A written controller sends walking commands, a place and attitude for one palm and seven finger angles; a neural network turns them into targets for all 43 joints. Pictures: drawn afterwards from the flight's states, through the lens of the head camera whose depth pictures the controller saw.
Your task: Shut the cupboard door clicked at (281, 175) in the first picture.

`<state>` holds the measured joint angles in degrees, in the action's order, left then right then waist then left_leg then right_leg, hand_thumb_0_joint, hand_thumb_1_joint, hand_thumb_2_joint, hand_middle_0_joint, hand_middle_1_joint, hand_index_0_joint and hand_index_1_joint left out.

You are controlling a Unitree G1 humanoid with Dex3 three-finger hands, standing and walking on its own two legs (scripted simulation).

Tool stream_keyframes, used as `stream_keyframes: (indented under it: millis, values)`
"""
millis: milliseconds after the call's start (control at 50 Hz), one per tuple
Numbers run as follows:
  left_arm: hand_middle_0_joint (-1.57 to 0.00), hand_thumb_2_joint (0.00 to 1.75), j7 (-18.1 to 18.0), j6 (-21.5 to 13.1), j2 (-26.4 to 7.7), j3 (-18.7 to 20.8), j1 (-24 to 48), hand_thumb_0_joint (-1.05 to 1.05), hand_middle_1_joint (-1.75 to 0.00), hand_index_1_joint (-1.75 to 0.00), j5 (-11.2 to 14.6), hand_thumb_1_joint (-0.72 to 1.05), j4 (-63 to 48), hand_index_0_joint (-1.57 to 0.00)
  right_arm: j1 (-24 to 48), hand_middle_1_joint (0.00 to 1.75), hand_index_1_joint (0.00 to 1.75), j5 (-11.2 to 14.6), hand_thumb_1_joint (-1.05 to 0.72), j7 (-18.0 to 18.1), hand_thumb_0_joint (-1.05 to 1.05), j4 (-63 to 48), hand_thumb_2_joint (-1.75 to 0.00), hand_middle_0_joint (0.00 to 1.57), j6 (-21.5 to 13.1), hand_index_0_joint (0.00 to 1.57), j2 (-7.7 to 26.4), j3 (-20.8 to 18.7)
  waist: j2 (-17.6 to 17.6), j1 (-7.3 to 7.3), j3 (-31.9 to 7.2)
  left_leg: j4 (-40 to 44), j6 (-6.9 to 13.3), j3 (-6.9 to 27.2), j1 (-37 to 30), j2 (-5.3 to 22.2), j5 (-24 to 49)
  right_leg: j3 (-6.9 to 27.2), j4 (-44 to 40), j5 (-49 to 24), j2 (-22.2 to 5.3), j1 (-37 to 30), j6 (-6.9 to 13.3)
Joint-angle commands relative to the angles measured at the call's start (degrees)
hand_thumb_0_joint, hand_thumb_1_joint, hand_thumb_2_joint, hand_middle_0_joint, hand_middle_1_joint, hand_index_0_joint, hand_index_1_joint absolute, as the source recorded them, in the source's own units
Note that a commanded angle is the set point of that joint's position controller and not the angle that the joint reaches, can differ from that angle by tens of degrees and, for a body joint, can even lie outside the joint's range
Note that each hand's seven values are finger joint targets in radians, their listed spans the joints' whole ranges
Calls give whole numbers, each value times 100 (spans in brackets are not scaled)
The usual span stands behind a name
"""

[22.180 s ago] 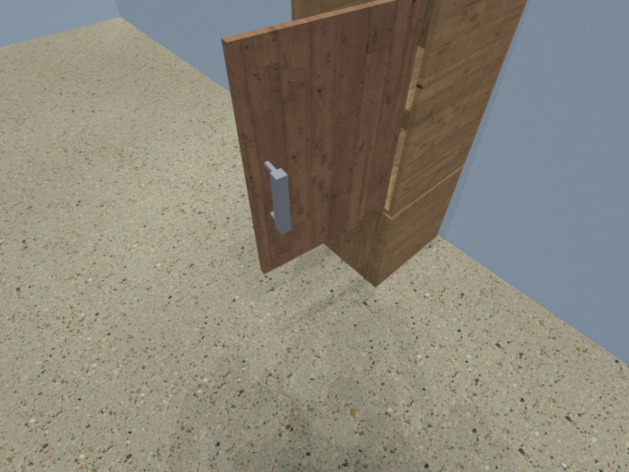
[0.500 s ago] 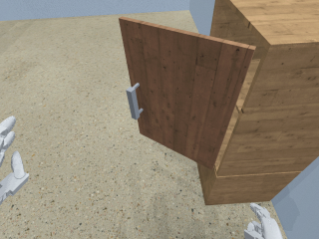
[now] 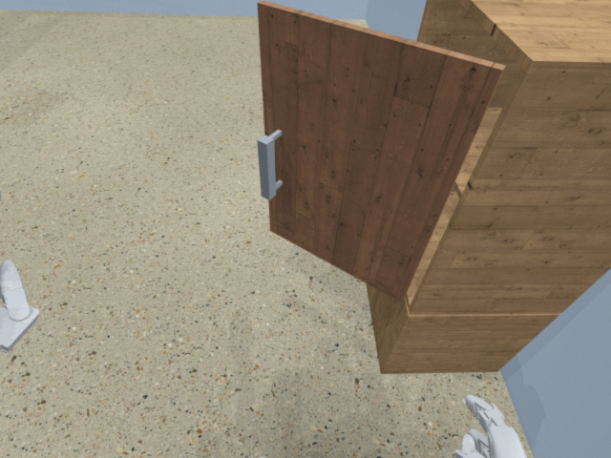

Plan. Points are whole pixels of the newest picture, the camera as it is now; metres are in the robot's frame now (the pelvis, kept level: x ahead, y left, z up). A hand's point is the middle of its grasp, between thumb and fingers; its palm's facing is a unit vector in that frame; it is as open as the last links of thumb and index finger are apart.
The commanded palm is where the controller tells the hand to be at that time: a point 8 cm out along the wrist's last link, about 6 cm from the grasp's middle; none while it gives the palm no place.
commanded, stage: step back with the hand held close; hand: left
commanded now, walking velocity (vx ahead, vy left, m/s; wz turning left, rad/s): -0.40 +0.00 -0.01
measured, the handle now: (272, 164) +0.72 +0.12 -0.05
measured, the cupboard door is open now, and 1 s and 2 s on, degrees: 54 54 54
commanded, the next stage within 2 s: stop stepping back and stand still in 0.84 s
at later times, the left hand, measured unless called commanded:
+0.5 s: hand (7, 362) +0.15 +0.26 +0.18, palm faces +0.48 -0.76 -0.44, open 7.4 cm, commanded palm +0.08 +0.30 +0.20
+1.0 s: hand out of the picture +0.09 +0.25 +0.19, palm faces +0.36 -0.87 -0.34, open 7.4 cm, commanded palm +0.02 +0.30 +0.20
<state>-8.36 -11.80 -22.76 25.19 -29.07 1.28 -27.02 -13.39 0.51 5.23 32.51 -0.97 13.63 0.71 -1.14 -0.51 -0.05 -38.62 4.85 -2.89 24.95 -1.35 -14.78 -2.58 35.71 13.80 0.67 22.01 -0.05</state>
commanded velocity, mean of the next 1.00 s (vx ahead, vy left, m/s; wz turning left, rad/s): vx -0.34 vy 0.00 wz -0.05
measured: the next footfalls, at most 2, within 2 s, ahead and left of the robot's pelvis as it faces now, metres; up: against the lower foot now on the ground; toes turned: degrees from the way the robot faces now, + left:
right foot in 0.86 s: -0.19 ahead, -0.16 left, +0.00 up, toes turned +0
left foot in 1.22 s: -0.04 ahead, +0.10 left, +0.00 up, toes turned -5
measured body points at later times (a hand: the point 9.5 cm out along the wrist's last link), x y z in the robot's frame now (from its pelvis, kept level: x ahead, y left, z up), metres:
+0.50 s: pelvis -0.04 -0.01 -0.01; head -0.03 +0.01 +0.44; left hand +0.12 +0.29 +0.21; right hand +0.12 -0.25 -0.08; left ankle +0.06 +0.07 -0.71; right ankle +0.05 -0.13 -0.72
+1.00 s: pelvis -0.14 +0.01 +0.00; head -0.14 +0.05 +0.44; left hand +0.06 +0.29 +0.21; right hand +0.05 -0.22 -0.06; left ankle +0.07 +0.07 -0.72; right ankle -0.23 -0.16 -0.72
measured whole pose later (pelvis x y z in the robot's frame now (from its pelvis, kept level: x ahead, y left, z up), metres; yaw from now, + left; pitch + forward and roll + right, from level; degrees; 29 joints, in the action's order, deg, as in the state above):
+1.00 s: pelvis -0.14 +0.01 +0.00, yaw -3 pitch +0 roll -5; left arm -7.3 -13.5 -25.8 22.5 -23.7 3.6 -31.0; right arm -7.5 -0.2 4.2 36.8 -5.3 9.1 0.9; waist -0.3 0.3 -1.5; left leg -25.7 2.3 -5.4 31.7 4.7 5.4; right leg 1.7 31.2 24.5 2.8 7.4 -2.3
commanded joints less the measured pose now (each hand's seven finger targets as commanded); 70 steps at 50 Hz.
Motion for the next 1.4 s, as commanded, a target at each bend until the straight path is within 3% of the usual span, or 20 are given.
stream_keyframes:
  millis: [0,260,400,460,520,580,600,660,760,860,920,1000,1040,1080,1100,1160,1200,1240,1340,1380]
  values:
    - [-20,90,-205,-496,-1333,867,414,0,-30,-30,-25,90,-1340,-20,570,30,30,-47,-90,45,0,-835,-90,20,-435,20,845,-373,-215,100,-341,1522,38,1210,1672,757,-2209,1175,-387,271,-432,-1534,194]
    - [-20,90,-137,-610,-1271,981,273,0,-30,-30,-56,90,-1213,-20,656,30,30,-44,-90,15,0,-820,-90,20,-510,20,861,-445,-557,60,-419,2127,323,1618,3012,1395,-2996,867,969,-322,151,-2589,25]
    - [-20,90,-250,-566,-1429,959,360,0,-30,-30,9,90,-1578,-20,467,30,30,-90,-90,-77,0,-650,-90,20,-468,20,629,-453,461,171,-564,169,-295,758,1046,438,-1765,2551,-1084,517,-1269,-268,676]
    - [-20,90,-347,-535,-1451,824,213,0,-30,-30,41,90,-1551,-20,456,30,30,-42,-90,-119,0,-559,-90,20,-351,20,483,-423,870,239,-825,-301,-395,537,-157,247,-971,2272,-1561,350,-1574,419,723]
    - [-20,90,-380,-530,-1415,844,-66,0,-30,-30,71,90,-1477,-20,459,30,30,-28,-90,-55,0,-592,-90,20,-288,20,571,-416,243,257,-618,700,-182,993,-176,596,-1202,1434,-1125,791,-886,624,396]
    - [-20,90,-352,-615,-1340,1064,90,0,-30,-30,25,90,-1558,-20,784,30,30,-63,-90,75,0,-677,-90,20,-480,20,735,-428,-1688,109,-606,3124,407,2478,2157,2174,-3159,306,1736,619,486,-1508,-78]
    - [-20,90,-311,-601,-1534,1105,252,0,-30,-30,77,90,-1748,-20,798,30,30,-93,-90,83,0,-650,-90,20,-531,20,648,-458,-1337,113,-798,3211,325,2559,1775,2274,-2464,394,2228,961,523,-1388,-73]
    - [-20,90,-243,-522,-1256,907,-111,0,-30,-30,244,90,-1313,-20,868,30,30,-25,-90,-57,0,-512,-90,20,-707,20,621,-557,-990,4,-1028,2733,60,1381,674,2091,-1788,241,2022,1602,437,-906,27]
    - [-20,90,-112,-529,-1004,330,466,0,-30,-30,327,90,-1628,-20,709,30,30,-147,-90,-108,0,-286,-90,20,-788,20,552,-379,-1063,47,-1029,3011,-611,1096,-610,1860,-1281,42,-590,1668,345,-888,143]
    - [-20,90,-281,-751,-1773,791,1341,0,-30,-30,151,90,-1793,-20,771,30,30,-201,-90,-49,0,-110,-90,20,-786,20,353,-297,187,36,-1289,563,-893,-223,-2022,761,823,1533,-1931,-1116,-1272,317,667]
    - [-20,90,-79,-485,-1565,617,1051,0,-30,-30,210,90,-1601,-20,911,30,30,-23,-90,58,0,-302,-90,20,-749,20,472,-414,-192,182,-1135,1277,-616,210,-2338,807,1515,252,-1069,-302,-139,530,79]
    - [-20,90,35,-324,-1820,1369,-569,0,-30,-30,450,90,-1185,-20,1044,30,30,-83,-90,-28,0,-790,-90,20,-542,20,611,-385,-1842,-31,-869,3440,-1288,951,-9,972,-2827,-637,-492,2446,973,-1274,334]
    - [-20,90,82,-317,-1806,1310,-1122,0,-30,-30,483,90,-1473,-20,724,30,30,-35,-90,-86,0,-808,-90,20,-443,20,381,-364,-351,-14,-989,1096,-1272,-358,-809,135,-1482,-192,-1588,2511,217,-398,693]
    - [-20,90,19,-273,-1848,1293,-996,0,-30,-30,522,90,-1878,-20,378,30,30,-63,-90,-75,0,-543,-90,20,-369,20,433,-460,1722,149,-405,-2631,-900,583,-1562,89,-467,2186,-2627,3553,-1838,2598,1451]
    - [-20,90,-52,-232,-1792,1304,-597,0,-30,-30,464,90,-2058,-20,330,30,30,-138,-90,-85,0,-470,-90,20,-376,20,488,-415,1324,213,-290,-2763,-802,851,-1132,305,-463,2133,-2443,3286,-1870,2358,1550]
    - [-20,90,-307,-131,-1074,280,1585,0,-30,-30,131,90,-1135,-20,128,30,30,-126,-90,39,0,-122,-90,20,-646,20,631,-234,-746,508,348,963,-571,785,-428,599,-400,117,-355,1562,-529,427,232]
    - [-20,90,-361,-100,-1017,3,2090,0,-30,-30,62,90,-805,-20,263,30,30,85,-90,152,0,-254,-90,20,-939,20,813,-316,-915,258,288,2215,-242,2114,-134,1206,-1089,46,208,953,85,-355,-123]
    - [-20,90,-304,-151,-1109,132,1956,0,-30,-30,23,90,-1179,-20,490,30,30,-36,-90,102,0,-163,-90,20,-980,20,679,-273,-2033,225,-68,3485,-534,2832,4,1449,-3515,171,1262,1581,364,-381,-67]
    - [-20,90,-134,-142,-1283,537,-431,0,-30,-30,161,90,-2265,-20,706,30,30,-163,-90,-262,0,-548,-90,20,-804,20,392,-232,-1528,-31,-860,2895,-604,1198,751,963,-2404,-298,-269,1451,571,-2406,278]
    - [-20,90,-167,-17,-1597,924,-952,0,-30,-30,151,90,-2186,-20,674,30,30,-164,-90,-286,0,-607,-90,20,-525,20,274,-235,-273,-21,-705,518,-735,284,1533,261,-1843,933,-1645,1888,-435,-2532,666]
